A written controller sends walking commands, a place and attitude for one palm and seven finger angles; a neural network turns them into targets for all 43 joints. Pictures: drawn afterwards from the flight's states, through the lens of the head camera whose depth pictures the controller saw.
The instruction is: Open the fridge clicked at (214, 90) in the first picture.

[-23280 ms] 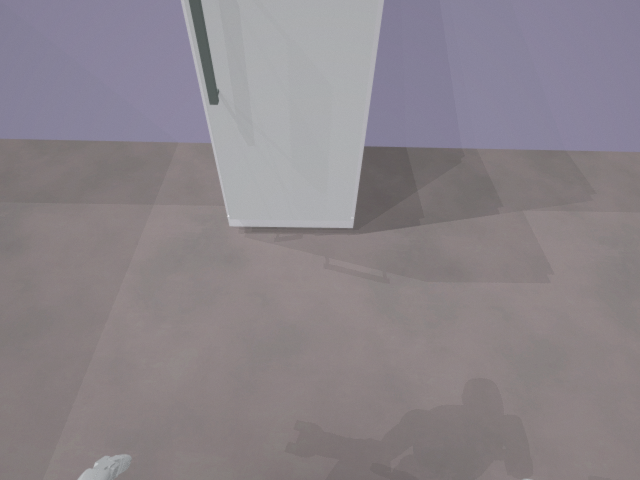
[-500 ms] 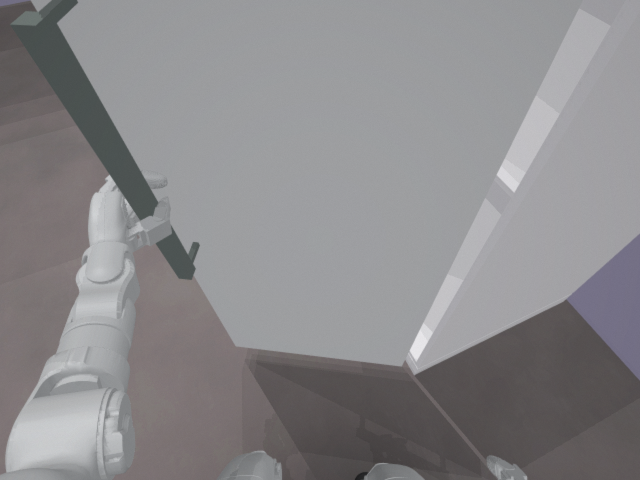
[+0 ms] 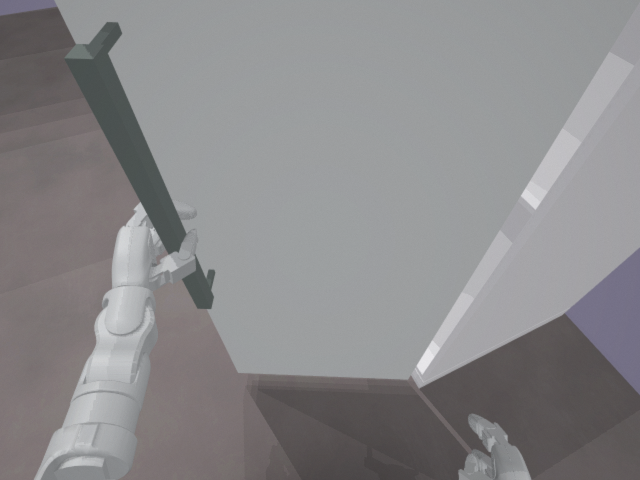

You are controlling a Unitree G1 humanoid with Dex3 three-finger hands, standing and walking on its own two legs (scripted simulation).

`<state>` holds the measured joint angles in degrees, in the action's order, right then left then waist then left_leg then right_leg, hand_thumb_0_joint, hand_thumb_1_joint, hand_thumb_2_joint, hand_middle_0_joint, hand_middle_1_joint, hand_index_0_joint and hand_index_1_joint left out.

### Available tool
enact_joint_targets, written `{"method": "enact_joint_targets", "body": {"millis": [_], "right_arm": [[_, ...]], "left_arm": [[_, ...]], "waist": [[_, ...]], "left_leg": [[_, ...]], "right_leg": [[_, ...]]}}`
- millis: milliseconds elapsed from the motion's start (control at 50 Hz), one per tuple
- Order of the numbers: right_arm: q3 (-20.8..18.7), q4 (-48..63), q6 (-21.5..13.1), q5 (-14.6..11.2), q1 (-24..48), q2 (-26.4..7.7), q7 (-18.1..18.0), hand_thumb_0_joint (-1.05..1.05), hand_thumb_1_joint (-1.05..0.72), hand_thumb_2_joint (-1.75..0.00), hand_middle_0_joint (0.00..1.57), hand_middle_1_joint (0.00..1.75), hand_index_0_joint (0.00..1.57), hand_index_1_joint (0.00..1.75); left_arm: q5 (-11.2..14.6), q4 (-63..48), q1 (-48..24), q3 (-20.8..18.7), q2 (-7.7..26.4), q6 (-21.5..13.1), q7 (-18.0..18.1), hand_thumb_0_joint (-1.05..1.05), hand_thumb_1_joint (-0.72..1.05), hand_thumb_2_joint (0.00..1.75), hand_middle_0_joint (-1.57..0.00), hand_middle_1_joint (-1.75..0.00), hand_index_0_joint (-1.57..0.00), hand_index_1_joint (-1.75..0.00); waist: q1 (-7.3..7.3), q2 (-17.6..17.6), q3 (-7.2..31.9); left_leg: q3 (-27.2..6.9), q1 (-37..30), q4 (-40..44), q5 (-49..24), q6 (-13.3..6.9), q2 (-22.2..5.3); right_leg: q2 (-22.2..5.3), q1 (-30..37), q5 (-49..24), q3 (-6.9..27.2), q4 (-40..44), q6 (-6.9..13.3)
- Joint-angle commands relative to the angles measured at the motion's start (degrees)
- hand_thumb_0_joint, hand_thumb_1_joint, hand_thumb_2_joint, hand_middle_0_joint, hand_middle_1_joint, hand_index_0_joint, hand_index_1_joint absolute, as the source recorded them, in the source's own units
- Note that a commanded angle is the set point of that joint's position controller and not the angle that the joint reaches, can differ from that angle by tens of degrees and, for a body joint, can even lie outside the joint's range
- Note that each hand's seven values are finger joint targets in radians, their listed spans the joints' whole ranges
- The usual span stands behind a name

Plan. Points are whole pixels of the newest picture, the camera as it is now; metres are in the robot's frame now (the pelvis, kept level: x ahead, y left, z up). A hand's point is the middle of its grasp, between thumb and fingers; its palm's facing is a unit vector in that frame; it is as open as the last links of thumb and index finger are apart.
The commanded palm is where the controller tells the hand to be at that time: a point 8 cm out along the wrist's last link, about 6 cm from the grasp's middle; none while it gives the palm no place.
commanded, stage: stop walking and hold the door back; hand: left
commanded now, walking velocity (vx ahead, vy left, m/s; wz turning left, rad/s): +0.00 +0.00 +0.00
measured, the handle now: (171, 207) +0.42 +0.20 +0.09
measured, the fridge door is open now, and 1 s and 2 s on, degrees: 63 64 64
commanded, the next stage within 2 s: loosen the grip on the handle in 0.04 s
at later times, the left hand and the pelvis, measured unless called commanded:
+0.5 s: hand (178, 266) +0.36 +0.19 +0.05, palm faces +0.15 -0.97 -0.20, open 11.5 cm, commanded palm +0.34 +0.24 +0.06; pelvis -0.04 -0.01 -0.02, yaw +1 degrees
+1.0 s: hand (143, 264) +0.37 +0.24 +0.04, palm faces +0.22 -0.96 -0.20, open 14.3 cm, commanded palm +0.32 +0.29 +0.06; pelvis +0.01 +0.00 -0.02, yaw +0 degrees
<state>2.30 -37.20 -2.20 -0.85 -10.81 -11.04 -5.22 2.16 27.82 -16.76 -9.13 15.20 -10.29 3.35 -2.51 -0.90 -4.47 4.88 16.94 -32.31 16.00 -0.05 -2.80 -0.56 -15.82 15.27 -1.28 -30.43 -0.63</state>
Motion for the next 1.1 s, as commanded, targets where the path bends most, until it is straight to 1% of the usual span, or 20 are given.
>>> {"method": "enact_joint_targets", "body": {"millis": [0, 100, 120, 140, 160, 180, 200, 220, 240, 320, 380, 500, 520, 660, 760, 780, 800, 860, 980, 1080], "right_arm": [[-3.72, 5.87, -1.78, -0.14, 0.73, -10.22, -1.84, 0.0, -0.9, -0.9, 0.2, 0.3, 0.2, 0.3], [-3.62, 4.27, -1.74, -0.1, 0.95, -10.56, -2.24, 0.0, -0.9, -0.9, 0.2, 0.3, 0.2, 0.3], [-8.21, 8.07, -2.85, 1.27, -2.98, -10.79, 0.33, 0.0, -0.9, -0.9, 0.2, 0.3, 0.2, 0.3], [-5.34, 6.63, -6.56, 0.45, 0.93, -10.07, 1.23, 0.0, -0.9, -0.9, 0.2, 0.3, 0.2, 0.3], [-6.78, 4.25, -6.47, -1.59, -3.33, -12.42, 0.93, 0.0, -0.9, -0.9, 0.2, 0.3, 0.2, 0.3], [-6.02, 4.81, -5.54, -0.83, -3.67, -11.22, 1.16, 0.0, -0.9, -0.9, 0.2, 0.3, 0.2, 0.3], [-5.88, 4.64, -5.4, -1.02, -3.15, -11.45, 1.62, 0.0, -0.9, -0.9, 0.2, 0.3, 0.2, 0.3], [-5.9, 4.82, -5.67, -0.39, -3.16, -11.49, 2.27, 0.0, -0.9, -0.9, 0.2, 0.3, 0.2, 0.3], [-5.4, 5.81, -5.76, -0.18, -1.65, -11.11, 2.59, 0.0, -0.9, -0.9, 0.2, 0.3, 0.2, 0.3], [-4.93, 7.8, -5.89, -0.56, -1.45, -12.06, 2.27, 0.0, -0.9, -0.9, 0.2, 0.3, 0.2, 0.3], [-4.67, 8.33, -6.44, -1.04, -1.28, -12.28, 1.49, 0.0, -0.9, -0.9, 0.2, 0.3, 0.2, 0.3], [-4.69, 6.44, -7.4, -1.34, -3.89, -12.87, 0.89, 0.0, -0.9, -0.9, 0.2, 0.3, 0.2, 0.3], [-5.11, 7.02, -7.21, -1.06, -4.39, -13.2, 1.04, 0.0, -0.9, -0.9, 0.2, 0.3, 0.2, 0.3], [-5.06, 7.42, -7.18, -0.99, -5.26, -12.51, 1.34, 0.0, -0.9, -0.9, 0.2, 0.3, 0.2, 0.3], [-5.71, 7.27, -7.0, -0.71, -6.83, -12.36, 2.14, 0.0, -0.9, -0.9, 0.2, 0.3, 0.2, 0.3], [-5.69, 7.38, -6.86, -0.74, -6.69, -12.27, 2.26, 0.0, -0.9, -0.9, 0.2, 0.3, 0.2, 0.3], [-5.45, 6.09, -6.08, -0.54, -7.46, -13.19, 1.74, 0.0, -0.9, -0.9, 0.2, 0.3, 0.2, 0.3], [-5.35, 7.64, -5.08, -0.62, -6.29, -12.09, 1.76, 0.0, -0.9, -0.9, 0.2, 0.3, 0.2, 0.3], [-5.77, 8.64, -5.4, -0.74, -5.99, -11.59, 2.11, 0.0, -0.9, -0.9, 0.2, 0.3, 0.2, 0.3], [-5.86, 8.41, -5.66, -1.53, -5.43, -12.3, 1.86, 0.0, -0.9, -0.9, 0.2, 0.3, 0.2, 0.3]], "left_arm": [[0.26, -7.37, -13.65, -8.26, 16.61, -2.19, 2.2, 0.0, 0.9, 0.9, -0.45, -1.4, -0.45, -1.4], [-0.1, -2.26, -18.86, -5.22, 14.54, -2.42, 2.14, 0.0, 0.9, 0.9, -0.45, -1.4, -0.45, -1.4], [-7.1, -19.54, -51.16, -23.74, 41.23, -5.08, 0.77, 0.0, 0.9, 0.9, -0.45, -1.4, -0.45, -1.4], [-6.12, 7.78, -36.48, -5.03, 14.79, 0.36, -3.83, 0.0, 0.78, 0.84, -0.45, -1.4, -0.45, -1.4], [-1.75, 2.85, -29.19, -11.88, 17.47, -0.03, -4.0, 0.0, 0.66, 0.78, -0.45, -1.4, -0.45, -1.4], [-0.47, 1.85, -23.94, -6.89, 10.76, -0.13, -5.36, 0.0, 0.54, 0.73, -0.45, -1.4, -0.45, -1.4], [0.74, 3.05, -24.15, -8.67, 11.56, -0.72, -5.68, 0.0, 0.42, 0.67, -0.45, -1.4, -0.45, -1.4], [1.61, 0.79, -23.47, -11.63, 15.32, -1.74, -5.31, 0.0, 0.3, 0.61, -0.45, -1.4, -0.45, -1.4], [1.22, -0.64, -25.12, -8.97, 14.0, -2.95, -4.78, 0.0, 0.17, 0.55, -0.45, -1.4, -0.45, -1.4], [-2.56, 4.27, -30.66, -5.5, 15.72, -7.68, -2.71, 0.0, -0.31, 0.32, -0.45, -1.4, -0.45, -1.4], [-1.35, 5.55, -34.01, -4.38, 15.83, -9.1, -2.68, 0.0, -0.55, 0.2, -0.41, -1.35, -0.41, -1.35], [0.23, 6.64, -39.35, -4.7, 16.65, -9.6, -3.47, 0.0, -0.55, 0.2, -0.33, -1.25, -0.33, -1.25], [-0.01, 8.2, -29.37, -11.64, 23.16, -9.46, -3.57, 0.0, -0.55, 0.2, -0.32, -1.23, -0.32, -1.23], [2.19, 0.4, -26.6, -6.55, 15.94, -8.66, -5.3, 0.0, -0.55, 0.2, -0.25, -1.15, -0.25, -1.15], [2.82, -5.31, -19.29, -7.35, 14.4, -7.05, -4.44, 0.0, -0.55, 0.2, -0.25, -1.15, -0.25, -1.15], [2.49, -5.54, -17.33, -7.14, 14.01, -6.55, -4.27, 0.0, -0.55, 0.2, -0.25, -1.15, -0.25, -1.15], [1.33, -0.95, -19.48, -12.38, 20.86, -6.1, -3.8, 0.0, -0.55, 0.2, -0.25, -1.15, -0.25, -1.15], [0.74, -5.38, -17.71, -13.0, 21.33, -6.34, -4.89, 0.0, -0.55, 0.2, -0.25, -1.15, -0.25, -1.15], [3.67, -13.66, -10.8, -11.25, 17.88, -6.9, -9.23, 0.0, -0.55, 0.2, -0.25, -1.15, -0.25, -1.15], [5.33, -12.25, -9.02, -8.12, 14.97, -4.46, -12.53, 0.0, -0.55, 0.2, -0.25, -1.15, -0.25, -1.15]], "waist": [[1.7, 1.83, 19.64], [2.05, -1.15, 14.27], [4.66, 10.54, 12.07], [-0.86, 9.71, 29.22], [0.91, 5.42, 28.18], [1.37, 2.35, 29.75], [3.07, -12.21, 27.24], [3.66, -11.94, 26.08], [2.97, -11.78, 22.95], [-0.08, 4.49, 12.79], [-0.31, 5.65, 14.84], [-0.53, 0.29, 21.51], [3.09, 0.66, 22.88], [1.1, 0.23, 23.02], [2.07, 1.77, 26.74], [2.26, 1.82, 26.35], [1.63, 3.42, 22.81], [2.9, 0.84, 25.32], [3.01, -4.43, 29.69], [0.85, -1.44, 22.72]], "left_leg": [[-5.02, -6.67, 4.56, -18.1, -0.1, -4.85], [-6.19, -5.07, 7.56, -9.56, -1.11, -4.88], [-4.04, -1.2, 2.58, -9.63, -2.4, -4.11], [-2.02, -7.49, 9.0, -26.3, -2.13, 2.17], [-3.93, -9.82, 2.48, -31.32, -0.6, 0.93], [-4.67, -10.65, 1.74, -29.56, 0.56, 0.27], [-3.92, -13.81, 1.31, -26.28, 1.82, 1.05], [-4.07, -12.34, 1.81, -17.37, 1.64, 1.63], [-3.63, -8.31, 2.25, -9.57, 1.07, 2.1], [-3.08, 5.5, 2.43, 9.84, -1.6, 2.51], [-2.02, 7.1, 0.99, 12.64, -1.69, 3.38], [-4.1, 5.91, -0.74, 12.43, -1.76, 3.59], [-4.08, 7.55, -0.67, 10.28, -1.75, 3.69], [-3.59, 4.91, -2.94, -2.5, -1.95, 2.96], [-4.01, 2.15, -4.56, -13.22, -1.66, 2.68], [-3.9, 2.26, -4.6, -13.93, -1.61, 2.62], [-4.2, 4.9, -5.04, -12.98, -1.76, 2.61], [-3.56, 4.94, -4.93, -13.91, -1.8, 3.0], [-4.35, -1.74, -7.08, -26.44, -1.15, 1.92], [-5.69, -0.19, -6.88, -22.53, -0.88, 1.4]], "right_leg": [[-5.37, 8.31, -21.02, 3.64, 2.54, 0.47], [-3.73, 3.12, -5.71, 3.92, 6.11, 0.11], [-4.9, 6.11, -15.91, 6.74, 9.09, 0.76], [1.14, 7.93, -30.38, -1.58, -2.96, 3.24], [0.25, 1.38, -24.32, -3.01, -2.84, 1.91], [0.76, -1.47, -18.86, -2.94, -2.95, 0.99], [-0.11, -4.16, -13.68, -2.15, -1.16, 1.63], [0.37, -4.34, -9.85, -2.11, -0.2, 2.05], [0.47, -5.28, -6.06, -1.93, -0.03, 2.28], [0.2, -11.16, 10.92, -0.05, 1.82, 1.2], [-0.17, -11.08, 16.92, 1.84, 2.52, 0.79], [0.41, -10.87, 13.14, 1.88, -0.22, 1.25], [0.27, -7.38, 12.54, 2.42, -0.37, 1.57], [0.99, -7.35, -1.65, 0.75, -2.65, 1.4], [1.21, -5.11, -12.81, -0.41, -5.35, 1.27], [1.25, -5.21, -13.39, -0.5, -5.56, 1.28], [1.13, -6.37, -13.18, -0.39, -5.79, 1.22], [0.91, -4.06, -14.69, 0.07, -6.52, 1.33], [1.71, -4.46, -19.93, -0.53, -7.66, 1.42], [2.15, -9.65, -15.2, -1.64, -6.82, 1.26]]}}
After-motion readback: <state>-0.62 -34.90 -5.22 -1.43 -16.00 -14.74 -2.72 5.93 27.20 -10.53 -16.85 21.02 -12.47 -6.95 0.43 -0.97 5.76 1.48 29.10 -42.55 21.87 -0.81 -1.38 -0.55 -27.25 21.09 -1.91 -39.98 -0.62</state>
